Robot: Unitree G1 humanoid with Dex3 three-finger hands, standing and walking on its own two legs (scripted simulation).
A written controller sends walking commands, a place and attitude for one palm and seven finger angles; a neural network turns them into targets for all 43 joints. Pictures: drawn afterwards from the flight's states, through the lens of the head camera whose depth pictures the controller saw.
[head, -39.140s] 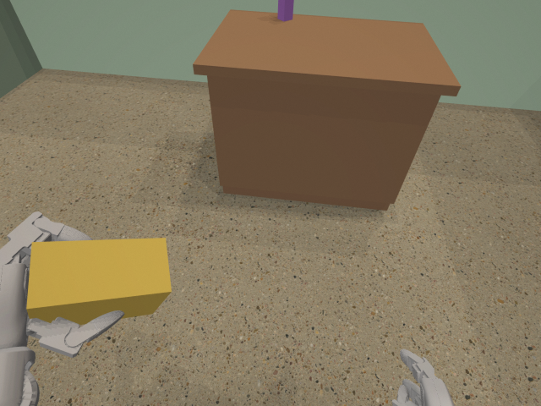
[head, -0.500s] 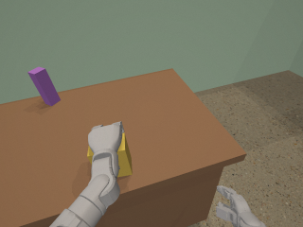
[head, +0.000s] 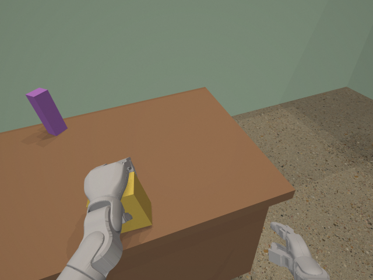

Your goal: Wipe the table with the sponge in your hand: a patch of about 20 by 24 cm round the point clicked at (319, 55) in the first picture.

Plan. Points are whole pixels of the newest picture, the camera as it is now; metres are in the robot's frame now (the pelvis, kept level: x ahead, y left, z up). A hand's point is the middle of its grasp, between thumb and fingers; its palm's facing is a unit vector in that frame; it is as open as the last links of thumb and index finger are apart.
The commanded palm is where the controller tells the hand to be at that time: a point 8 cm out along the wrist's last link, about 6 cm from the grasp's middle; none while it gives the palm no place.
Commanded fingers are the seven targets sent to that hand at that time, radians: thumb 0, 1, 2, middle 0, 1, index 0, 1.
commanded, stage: slide back across to the middle lane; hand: left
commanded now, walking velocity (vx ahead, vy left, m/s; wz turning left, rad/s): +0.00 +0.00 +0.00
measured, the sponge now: (126, 209) +0.28 +0.19 +0.01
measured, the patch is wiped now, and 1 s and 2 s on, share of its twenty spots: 0.95 0.95 0.95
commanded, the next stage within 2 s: wipe forward along the middle lane in 0.26 s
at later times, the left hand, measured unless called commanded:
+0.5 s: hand (106, 199) +0.26 +0.22 +0.07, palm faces +0.04 -0.17 -0.99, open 10.6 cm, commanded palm +0.24 +0.23 +0.11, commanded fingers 0.00 0.10 1.30 -1.20 -1.60 -1.20 -1.60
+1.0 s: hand (104, 180) +0.32 +0.24 +0.07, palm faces -0.05 -0.08 -1.00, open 10.5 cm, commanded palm +0.29 +0.27 +0.10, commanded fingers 0.00 0.10 1.30 -1.20 -1.60 -1.20 -1.60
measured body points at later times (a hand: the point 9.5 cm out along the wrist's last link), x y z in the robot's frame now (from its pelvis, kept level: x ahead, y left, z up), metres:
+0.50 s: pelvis +0.00 +0.00 +0.00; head -0.04 -0.04 +0.45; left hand +0.26 +0.22 +0.12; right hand +0.24 -0.21 -0.08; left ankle +0.00 +0.14 -0.74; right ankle -0.01 -0.08 -0.74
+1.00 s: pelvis -0.02 -0.01 +0.00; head -0.04 -0.05 +0.45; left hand +0.31 +0.25 +0.12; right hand +0.18 -0.24 -0.11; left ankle +0.00 +0.14 -0.74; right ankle -0.01 -0.08 -0.74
